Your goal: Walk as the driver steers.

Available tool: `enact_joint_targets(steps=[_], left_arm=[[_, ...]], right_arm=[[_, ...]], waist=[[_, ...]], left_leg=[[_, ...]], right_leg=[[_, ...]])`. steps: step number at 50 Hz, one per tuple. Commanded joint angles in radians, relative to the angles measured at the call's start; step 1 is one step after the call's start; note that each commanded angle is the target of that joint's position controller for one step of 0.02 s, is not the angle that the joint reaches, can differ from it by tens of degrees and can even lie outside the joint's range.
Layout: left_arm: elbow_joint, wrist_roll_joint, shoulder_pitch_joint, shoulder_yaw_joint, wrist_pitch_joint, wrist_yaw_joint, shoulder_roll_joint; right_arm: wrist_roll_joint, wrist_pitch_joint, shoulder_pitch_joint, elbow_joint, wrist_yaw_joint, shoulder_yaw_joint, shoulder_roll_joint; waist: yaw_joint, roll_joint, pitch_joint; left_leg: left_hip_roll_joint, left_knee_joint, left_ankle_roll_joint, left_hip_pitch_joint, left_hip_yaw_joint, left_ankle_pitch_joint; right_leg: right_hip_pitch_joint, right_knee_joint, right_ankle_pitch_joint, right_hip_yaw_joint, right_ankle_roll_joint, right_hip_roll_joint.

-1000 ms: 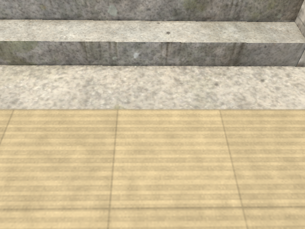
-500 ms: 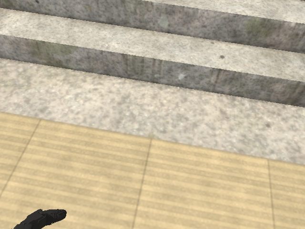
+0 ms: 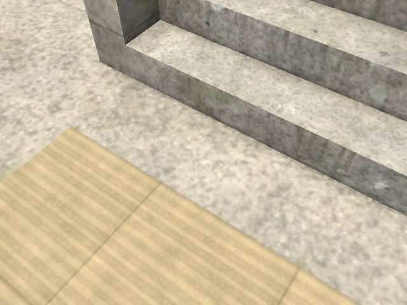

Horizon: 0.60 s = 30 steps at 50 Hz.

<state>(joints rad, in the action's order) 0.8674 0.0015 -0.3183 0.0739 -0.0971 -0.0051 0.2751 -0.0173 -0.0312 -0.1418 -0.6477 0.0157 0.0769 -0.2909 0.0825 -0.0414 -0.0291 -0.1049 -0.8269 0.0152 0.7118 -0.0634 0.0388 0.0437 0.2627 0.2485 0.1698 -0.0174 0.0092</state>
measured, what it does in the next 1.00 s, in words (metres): walks ahead, turning right: left foot, then right foot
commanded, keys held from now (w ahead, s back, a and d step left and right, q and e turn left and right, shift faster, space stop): e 1.00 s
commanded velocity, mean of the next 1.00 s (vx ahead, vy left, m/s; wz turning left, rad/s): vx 0.09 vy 0.00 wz -0.38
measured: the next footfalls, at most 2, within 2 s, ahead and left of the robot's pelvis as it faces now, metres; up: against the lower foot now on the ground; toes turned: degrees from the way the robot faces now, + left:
left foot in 0.12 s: +0.25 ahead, +0.14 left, +0.00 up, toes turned +1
right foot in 0.56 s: +0.18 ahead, -0.11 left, +0.00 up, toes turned -17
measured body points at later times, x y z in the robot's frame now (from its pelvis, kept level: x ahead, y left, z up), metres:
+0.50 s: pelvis +0.14 +0.02 -0.01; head +0.16 +0.00 +0.44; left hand +0.30 +0.28 -0.12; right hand +0.25 -0.28 -0.12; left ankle +0.21 +0.14 -0.74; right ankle +0.15 -0.10 -0.72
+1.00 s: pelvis +0.16 +0.00 +0.00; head +0.19 -0.03 +0.44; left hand +0.43 +0.19 -0.09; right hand +0.19 -0.33 -0.11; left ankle +0.24 +0.13 -0.72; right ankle +0.14 -0.10 -0.74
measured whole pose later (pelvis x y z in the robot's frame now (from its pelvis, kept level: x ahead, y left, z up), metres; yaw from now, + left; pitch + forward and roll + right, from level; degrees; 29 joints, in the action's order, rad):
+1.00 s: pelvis +0.16 +0.00 +0.00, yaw -28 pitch +3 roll +2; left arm 0.63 -0.01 -0.18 0.08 0.04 0.03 0.31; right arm -0.01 -0.01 -0.08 -0.78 -0.02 0.08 -0.29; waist 0.02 0.01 -0.02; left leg 0.04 -0.65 -0.06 0.39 -0.09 0.34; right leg 0.34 0.51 0.22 -0.18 -0.04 0.09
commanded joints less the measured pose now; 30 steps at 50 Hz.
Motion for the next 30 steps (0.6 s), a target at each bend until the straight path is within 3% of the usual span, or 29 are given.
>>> enact_joint_targets(steps=[1,3,4,5,6,7,8,9,10,11,12,13,15,17,20,23,26,27,28,29,30], left_arm=[[-0.045,-0.018,0.022,0.024,0.002,0.003,0.161],[-0.030,-0.035,0.007,0.026,0.015,0.000,0.187],[-0.026,-0.041,0.016,0.029,0.020,0.001,0.200],[-0.024,-0.046,0.037,0.027,0.023,0.003,0.203],[-0.019,-0.042,0.025,0.018,0.021,0.003,0.178],[-0.055,-0.005,0.029,-0.010,0.011,0.002,0.108],[-0.033,0.001,-0.148,-0.046,0.009,-0.012,0.014],[-0.002,-0.031,-0.129,-0.015,0.019,-0.011,0.128],[-0.040,-0.053,-0.025,-0.002,0.030,-0.009,0.157],[-0.045,-0.042,0.013,-0.006,0.047,0.004,0.129],[-0.038,-0.027,0.014,0.000,0.071,0.015,0.123],[-0.031,-0.022,-0.019,0.002,0.097,0.023,0.109],[-0.039,-0.018,-0.055,0.006,0.128,0.039,0.086],[-0.065,-0.013,-0.023,0.010,0.140,0.044,0.082],[-0.111,-0.007,0.057,0.007,0.144,0.031,0.077],[-0.144,-0.007,0.092,0.014,0.148,0.012,0.095],[-0.146,-0.003,0.051,0.024,0.149,-0.006,0.095],[-0.135,0.005,0.021,0.034,0.147,-0.004,0.114],[-0.146,0.010,0.009,0.056,0.141,0.009,0.196],[-0.192,0.011,0.027,0.064,0.136,0.022,0.286],[-0.196,0.044,-0.010,0.064,0.112,0.008,0.288]], right_arm=[[0.008,-0.029,0.103,0.095,0.020,-0.016,0.013],[0.011,-0.038,0.116,0.106,0.027,-0.008,-0.012],[0.016,-0.042,0.086,0.099,0.026,0.002,-0.037],[0.024,-0.046,0.000,0.070,0.021,0.016,-0.066],[0.037,-0.048,-0.102,0.037,0.011,0.035,-0.118],[0.066,-0.045,-0.232,0.017,-0.008,0.051,-0.203],[0.081,-0.034,-0.207,0.037,-0.014,0.037,-0.217],[0.057,-0.019,-0.220,0.043,-0.008,0.032,-0.169],[0.038,-0.015,-0.160,0.038,-0.006,0.024,-0.143],[0.024,-0.015,-0.094,0.027,-0.007,0.012,-0.107],[0.022,-0.016,-0.038,0.023,-0.007,0.003,-0.075],[0.034,-0.016,0.012,0.018,-0.009,0.005,-0.078],[0.051,-0.020,0.079,0.015,-0.017,0.013,-0.091],[0.049,-0.021,0.095,0.002,-0.029,0.017,-0.095],[0.039,-0.011,0.089,-0.023,-0.050,0.024,-0.110],[0.025,0.007,0.080,-0.046,-0.057,0.032,-0.132],[-0.003,0.024,0.094,-0.067,-0.056,0.037,-0.141],[-0.008,0.031,0.061,-0.086,-0.056,0.032,-0.114],[0.008,0.039,0.008,-0.100,-0.052,0.024,-0.070],[0.048,0.041,0.028,-0.061,-0.050,0.013,-0.046],[0.040,0.037,0.124,-0.030,-0.057,0.023,-0.080]], waist=[[-0.010,0.096,-0.012],[-0.022,0.127,0.001],[-0.051,0.145,0.024],[-0.108,0.150,0.070],[-0.157,0.131,0.136],[-0.195,0.018,0.290],[-0.116,-0.201,0.477],[-0.172,-0.118,0.542],[-0.162,-0.100,0.398],[-0.128,-0.048,0.296],[-0.096,-0.055,0.214],[-0.056,-0.079,0.178],[-0.019,-0.108,0.148],[-0.022,-0.104,0.134],[-0.048,-0.094,0.134],[-0.059,-0.097,0.136],[-0.028,-0.076,0.130],[-0.027,-0.028,0.115],[-0.054,0.183,0.071],[-0.083,0.418,0.027],[-0.008,0.333,0.109]], left_leg=[[0.049,0.165,0.008,-0.127,0.079,-0.064],[0.076,0.241,0.027,-0.165,0.091,-0.011],[0.096,0.288,0.042,-0.219,0.093,0.007],[0.121,0.370,0.062,-0.341,0.103,-0.057],[0.108,0.415,0.089,-0.532,0.094,-0.244],[-0.102,0.294,0.155,-0.839,-0.084,-0.754],[-0.397,0.252,0.354,-1.111,-0.388,-1.029],[-0.356,0.289,0.345,-1.037,-0.357,-0.872],[-0.293,0.330,0.303,-0.942,-0.244,-0.721],[-0.243,0.378,0.259,-0.815,-0.181,-0.553],[-0.213,0.436,0.238,-0.667,-0.128,-0.419],[-0.192,0.495,0.230,-0.520,-0.072,-0.333],[-0.186,0.558,0.238,-0.389,0.000,-0.220],[-0.198,0.581,0.235,-0.370,0.040,-0.123],[-0.213,0.589,0.224,-0.396,0.076,-0.010],[-0.241,0.562,0.206,-0.443,0.088,0.023],[-0.224,0.459,0.140,-0.459,0.127,0.077],[-0.180,0.369,0.086,-0.432,0.160,0.155],[-0.074,0.133,-0.005,-0.319,0.258,0.298],[0.075,-0.164,-0.095,-0.034,0.246,0.634],[0.112,-0.316,-0.078,0.001,0.069,0.657]], right_leg=[[0.050,-0.042,-0.567,-0.091,-0.148,-0.231],[-0.013,0.022,-0.645,-0.124,-0.139,-0.249],[-0.037,0.078,-0.703,-0.139,-0.124,-0.247],[-0.039,0.168,-0.756,-0.136,-0.098,-0.225],[0.023,0.306,-0.715,-0.115,-0.059,-0.178],[0.231,0.574,-0.332,-0.089,-0.003,-0.111],[0.501,0.901,0.483,-0.182,0.058,-0.002],[0.507,0.987,0.499,-0.303,0.061,-0.032],[0.597,0.997,0.458,-0.272,0.061,-0.059],[0.616,0.944,0.390,-0.244,0.069,-0.093],[0.573,0.905,0.336,-0.234,0.083,-0.112],[0.473,0.897,0.276,-0.216,0.099,-0.111],[0.401,0.878,0.213,-0.181,0.113,-0.094],[0.406,0.817,0.151,-0.178,0.103,-0.105],[0.387,0.684,0.074,-0.167,0.077,-0.119],[0.354,0.588,0.080,-0.140,0.050,-0.107],[0.244,0.377,0.008,-0.084,-0.004,-0.062],[0.191,0.286,-0.049,-0.097,-0.037,-0.038],[0.143,0.131,-0.276,-0.309,-0.097,-0.159],[0.062,0.108,-0.581,-0.626,-0.249,-0.366],[0.110,0.047,-0.468,-0.700,-0.347,-0.403]])
Over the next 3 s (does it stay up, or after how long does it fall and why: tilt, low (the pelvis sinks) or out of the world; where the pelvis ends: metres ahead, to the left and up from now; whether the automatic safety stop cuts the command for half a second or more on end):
stays up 0.21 -0.10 0.00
